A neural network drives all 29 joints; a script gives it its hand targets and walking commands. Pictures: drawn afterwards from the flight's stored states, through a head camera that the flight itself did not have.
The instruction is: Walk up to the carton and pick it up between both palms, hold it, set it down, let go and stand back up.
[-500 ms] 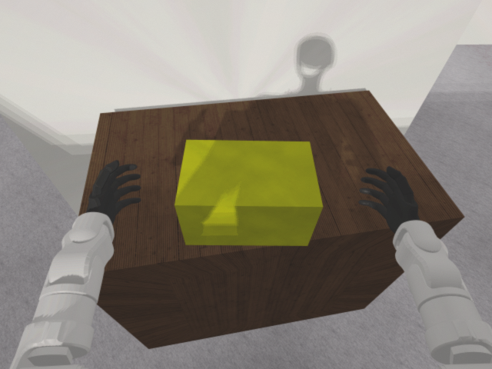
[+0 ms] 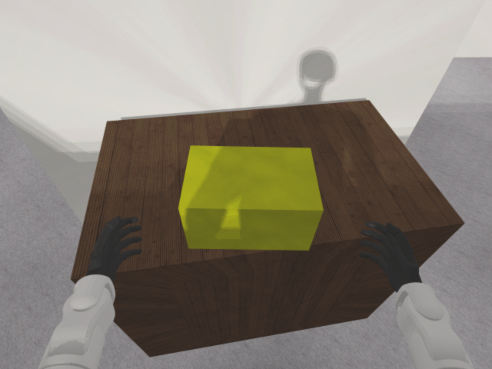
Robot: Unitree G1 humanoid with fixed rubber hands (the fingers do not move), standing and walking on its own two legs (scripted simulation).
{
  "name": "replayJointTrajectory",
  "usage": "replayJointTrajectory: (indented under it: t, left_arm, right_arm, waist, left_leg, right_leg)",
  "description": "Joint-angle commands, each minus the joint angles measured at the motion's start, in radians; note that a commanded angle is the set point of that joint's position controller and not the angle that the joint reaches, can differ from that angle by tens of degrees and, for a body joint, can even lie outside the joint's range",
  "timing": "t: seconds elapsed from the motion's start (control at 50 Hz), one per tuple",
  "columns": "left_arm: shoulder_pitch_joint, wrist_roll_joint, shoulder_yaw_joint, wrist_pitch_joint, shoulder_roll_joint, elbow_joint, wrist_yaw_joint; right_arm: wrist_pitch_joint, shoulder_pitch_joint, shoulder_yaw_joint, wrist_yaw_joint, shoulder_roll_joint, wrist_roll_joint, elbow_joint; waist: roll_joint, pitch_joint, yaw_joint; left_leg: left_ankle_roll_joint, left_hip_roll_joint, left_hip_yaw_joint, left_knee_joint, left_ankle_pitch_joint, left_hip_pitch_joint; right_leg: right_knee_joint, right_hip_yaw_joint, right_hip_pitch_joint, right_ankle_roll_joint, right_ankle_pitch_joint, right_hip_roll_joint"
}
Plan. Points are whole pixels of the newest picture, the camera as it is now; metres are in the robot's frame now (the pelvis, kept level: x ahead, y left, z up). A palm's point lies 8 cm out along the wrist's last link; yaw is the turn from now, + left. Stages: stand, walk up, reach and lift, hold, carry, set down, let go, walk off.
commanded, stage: set down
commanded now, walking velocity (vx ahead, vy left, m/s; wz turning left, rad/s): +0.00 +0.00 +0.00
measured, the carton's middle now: (249, 198) +0.44 +0.00 -0.02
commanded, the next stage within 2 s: let go in 1.12 s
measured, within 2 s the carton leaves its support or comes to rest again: neither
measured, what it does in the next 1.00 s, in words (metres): stands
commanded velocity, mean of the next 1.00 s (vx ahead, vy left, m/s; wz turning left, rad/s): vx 0.00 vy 0.00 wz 0.00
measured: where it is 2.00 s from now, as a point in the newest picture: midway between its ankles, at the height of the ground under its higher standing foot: outside the picture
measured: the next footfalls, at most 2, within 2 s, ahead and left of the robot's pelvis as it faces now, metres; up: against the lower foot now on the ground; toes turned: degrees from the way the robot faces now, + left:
none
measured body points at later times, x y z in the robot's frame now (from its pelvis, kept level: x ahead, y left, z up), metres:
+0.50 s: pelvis +0.01 +0.01 +0.00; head +0.01 +0.01 +0.45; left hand +0.20 +0.24 -0.03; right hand +0.21 -0.23 -0.03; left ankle +0.00 +0.14 -0.75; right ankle +0.01 -0.13 -0.75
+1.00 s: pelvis +0.02 +0.01 +0.00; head +0.03 +0.01 +0.45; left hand +0.18 +0.23 -0.08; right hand +0.18 -0.22 -0.08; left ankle +0.00 +0.14 -0.75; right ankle +0.01 -0.13 -0.75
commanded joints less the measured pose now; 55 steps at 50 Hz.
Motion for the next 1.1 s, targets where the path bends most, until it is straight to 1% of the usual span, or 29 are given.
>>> replayJointTrajectory:
  t: [0.0, 0.06, 0.12, 0.14, 0.16, 0.18, 0.2, 0.22, 0.26, 0.28, 0.32, 0.36, 0.38, 0.42, 0.46, 0.52, 0.54, 0.6, 0.62, 0.68, 0.74, 0.8, 0.9, 0.98, 1.04, 1.08]
  left_arm:
    - [-0.179, 0.006, 0.049, -0.073, 0.131, -0.191, 0.002]
    - [-0.131, 0.014, 0.037, -0.086, 0.120, -0.167, 0.002]
    - [-0.092, 0.026, 0.032, -0.093, 0.116, -0.165, 0.003]
    - [-0.052, 0.038, 0.026, -0.088, 0.101, -0.136, 0.000]
    - [-0.072, 0.032, 0.031, -0.097, 0.111, -0.178, 0.001]
    - [-0.025, 0.044, 0.025, -0.093, 0.100, -0.148, 0.001]
    - [-0.037, 0.042, 0.025, -0.096, 0.101, -0.160, 0.001]
    - [-0.009, 0.045, 0.025, -0.098, 0.104, -0.168, 0.003]
    - [0.010, 0.049, 0.023, -0.101, 0.104, -0.183, 0.005]
    - [0.024, 0.056, 0.018, -0.096, 0.097, -0.165, 0.004]
    - [0.031, 0.051, 0.016, -0.100, 0.101, -0.189, 0.007]
    - [0.038, 0.055, 0.006, -0.095, 0.095, -0.171, 0.010]
    - [0.059, 0.053, 0.003, -0.095, 0.092, -0.182, 0.011]
    - [0.084, 0.063, -0.004, -0.089, 0.085, -0.166, 0.012]
    - [0.104, 0.068, -0.005, -0.088, 0.076, -0.164, 0.009]
    - [0.130, 0.084, -0.003, -0.091, 0.068, -0.162, 0.007]
    - [0.139, 0.094, -0.006, -0.089, 0.062, -0.145, 0.006]
    - [0.163, 0.110, -0.002, -0.088, 0.055, -0.142, 0.003]
    - [0.169, 0.120, -0.004, -0.083, 0.049, -0.116, 0.001]
    - [0.190, 0.140, 0.003, -0.082, 0.044, -0.104, -0.002]
    - [0.199, 0.166, 0.006, -0.073, 0.035, -0.068, -0.007]
    - [0.201, 0.182, 0.010, -0.070, 0.034, -0.060, -0.009]
    - [0.200, 0.205, 0.013, -0.052, 0.030, -0.011, -0.017]
    - [0.185, 0.215, 0.015, -0.040, 0.033, 0.001, -0.023]
    - [0.172, 0.223, 0.016, -0.025, 0.033, 0.029, -0.027]
    - [0.162, 0.230, 0.015, -0.011, 0.032, 0.056, -0.031]
  right_arm:
    - [-0.069, -0.177, -0.074, 0.000, -0.159, -0.014, -0.183]
    - [-0.080, -0.130, -0.069, 0.001, -0.144, -0.030, -0.168]
    - [-0.092, -0.086, -0.061, -0.002, -0.128, -0.044, -0.166]
    - [-0.091, -0.050, -0.053, -0.002, -0.123, -0.052, -0.132]
    - [-0.101, -0.063, -0.059, -0.004, -0.119, -0.053, -0.173]
    - [-0.102, -0.026, -0.053, -0.004, -0.115, -0.063, -0.147]
    - [-0.106, -0.035, -0.055, -0.005, -0.109, -0.068, -0.163]
    - [-0.110, -0.007, -0.053, -0.007, -0.100, -0.074, -0.169]
    - [-0.115, 0.018, -0.057, -0.009, -0.092, -0.085, -0.178]
    - [-0.112, 0.031, -0.054, -0.010, -0.090, -0.096, -0.159]
    - [-0.115, 0.049, -0.061, -0.011, -0.074, -0.107, -0.181]
    - [-0.109, 0.056, -0.066, -0.012, -0.066, -0.130, -0.169]
    - [-0.109, 0.079, -0.063, -0.011, -0.054, -0.133, -0.175]
    - [-0.105, 0.103, -0.065, -0.013, -0.046, -0.149, -0.155]
    - [-0.107, 0.123, -0.061, -0.014, -0.035, -0.159, -0.155]
    - [-0.116, 0.146, -0.059, -0.014, -0.026, -0.170, -0.139]
    - [-0.117, 0.152, -0.058, -0.013, -0.026, -0.177, -0.118]
    - [-0.128, 0.166, -0.054, -0.015, -0.012, -0.193, -0.113]
    - [-0.129, 0.167, -0.052, -0.015, -0.012, -0.203, -0.085]
    - [-0.143, 0.177, -0.046, -0.016, 0.000, -0.220, -0.061]
    - [-0.154, 0.179, -0.041, -0.018, 0.006, -0.238, -0.003]
    - [-0.170, 0.175, -0.035, -0.021, 0.014, -0.251, 0.028]
    - [-0.185, 0.158, -0.028, -0.029, 0.029, -0.282, 0.105]
    - [-0.200, 0.140, -0.024, -0.038, 0.038, -0.299, 0.150]
    - [-0.206, 0.118, -0.025, -0.042, 0.045, -0.316, 0.188]
    - [-0.207, 0.102, -0.027, -0.044, 0.048, -0.332, 0.221]
  waist:
    - [-0.023, -0.200, 0.002]
    - [-0.020, -0.177, 0.009]
    - [-0.017, -0.163, 0.013]
    - [-0.017, -0.137, 0.009]
    - [-0.020, -0.160, 0.015]
    - [-0.018, -0.131, 0.012]
    - [-0.018, -0.137, 0.015]
    - [-0.021, -0.132, 0.017]
    - [-0.014, -0.123, 0.014]
    - [-0.015, -0.105, 0.012]
    - [-0.012, -0.104, 0.013]
    - [-0.012, -0.083, 0.011]
    - [-0.015, -0.079, 0.013]
    - [-0.006, -0.067, 0.006]
    - [-0.011, -0.065, 0.008]
    - [-0.003, -0.062, 0.011]
    - [0.004, -0.056, 0.008]
    - [-0.008, -0.043, 0.010]
    - [-0.005, -0.031, 0.008]
    - [-0.007, -0.032, 0.014]
    - [0.004, -0.021, 0.010]
    - [0.002, -0.026, 0.011]
    - [0.004, -0.016, 0.005]
    - [0.005, -0.023, 0.002]
    - [0.004, -0.018, 0.002]
    - [-0.001, -0.018, -0.004]
  left_leg:
    - [0.009, -0.089, 0.000, -0.010, 0.196, 0.121]
    - [0.006, -0.088, 0.002, -0.014, 0.182, 0.123]
    - [0.001, -0.092, 0.004, -0.014, 0.195, 0.132]
    - [-0.001, -0.093, 0.003, -0.013, 0.200, 0.139]
    - [-0.001, -0.094, 0.004, -0.012, 0.201, 0.138]
    - [-0.003, -0.095, 0.003, -0.013, 0.201, 0.142]
    - [-0.004, -0.096, 0.006, -0.014, 0.199, 0.138]
    - [-0.003, -0.096, 0.007, -0.015, 0.197, 0.140]
    - [-0.006, -0.097, 0.008, -0.016, 0.201, 0.143]
    - [-0.007, -0.097, 0.007, -0.018, 0.191, 0.145]
    - [-0.006, -0.094, 0.008, -0.024, 0.173, 0.146]
    - [-0.006, -0.091, 0.008, -0.030, 0.150, 0.139]
    - [-0.005, -0.089, 0.008, -0.033, 0.147, 0.142]
    - [-0.008, -0.087, 0.008, -0.032, 0.154, 0.150]
    - [-0.009, -0.087, 0.008, -0.030, 0.168, 0.154]
    - [-0.014, -0.084, 0.008, -0.027, 0.203, 0.164]
    - [-0.015, -0.082, 0.009, -0.026, 0.211, 0.169]
    - [-0.014, -0.082, 0.010, -0.026, 0.230, 0.170]
    - [-0.016, -0.081, 0.014, -0.025, 0.233, 0.171]
    - [-0.014, -0.081, 0.018, -0.023, 0.243, 0.173]
    - [-0.017, -0.079, 0.022, -0.018, 0.260, 0.186]
    - [-0.015, -0.079, 0.028, -0.014, 0.267, 0.189]
    - [-0.013, -0.079, 0.037, -0.006, 0.265, 0.190]
    - [-0.011, -0.079, 0.042, 0.002, 0.276, 0.193]
    - [-0.010, -0.079, 0.045, 0.005, 0.266, 0.188]
    - [-0.007, -0.078, 0.046, 0.010, 0.254, 0.189]
  right_leg:
    - [-0.061, 0.008, 0.016, -0.033, 0.103, 0.056]
    - [-0.065, 0.007, 0.009, -0.037, 0.082, 0.054]
    - [-0.069, 0.007, 0.016, -0.036, 0.092, 0.053]
    - [-0.073, 0.007, 0.015, -0.037, 0.094, 0.054]
    - [-0.072, 0.006, 0.017, -0.035, 0.095, 0.055]
    - [-0.073, 0.003, 0.013, -0.036, 0.093, 0.055]
    - [-0.075, 0.003, 0.014, -0.034, 0.091, 0.054]
    - [-0.075, 0.002, 0.015, -0.034, 0.094, 0.054]
    - [-0.076, 0.000, 0.014, -0.034, 0.099, 0.053]
    - [-0.080, 0.000, 0.008, -0.035, 0.089, 0.052]
    - [-0.082, -0.002, 0.005, -0.037, 0.071, 0.050]
    - [-0.084, -0.003, -0.002, -0.039, 0.050, 0.048]
    - [-0.084, -0.005, 0.000, -0.039, 0.051, 0.047]
    - [-0.086, -0.006, -0.004, -0.041, 0.057, 0.047]
    - [-0.088, -0.007, 0.005, -0.040, 0.072, 0.047]
    - [-0.085, -0.008, 0.017, -0.043, 0.099, 0.049]
    - [-0.086, -0.011, 0.015, -0.043, 0.101, 0.050]
    - [-0.088, -0.011, 0.028, -0.040, 0.122, 0.052]
    - [-0.089, -0.012, 0.027, -0.042, 0.122, 0.053]
    - [-0.087, -0.012, 0.040, -0.040, 0.134, 0.053]
    - [-0.086, -0.015, 0.037, -0.042, 0.147, 0.056]
    - [-0.083, -0.018, 0.043, -0.039, 0.156, 0.057]
    - [-0.077, -0.023, 0.041, -0.035, 0.167, 0.057]
    - [-0.070, -0.029, 0.042, -0.030, 0.185, 0.056]
    - [-0.067, -0.033, 0.038, -0.028, 0.180, 0.057]
    - [-0.064, -0.037, 0.029, -0.026, 0.171, 0.057]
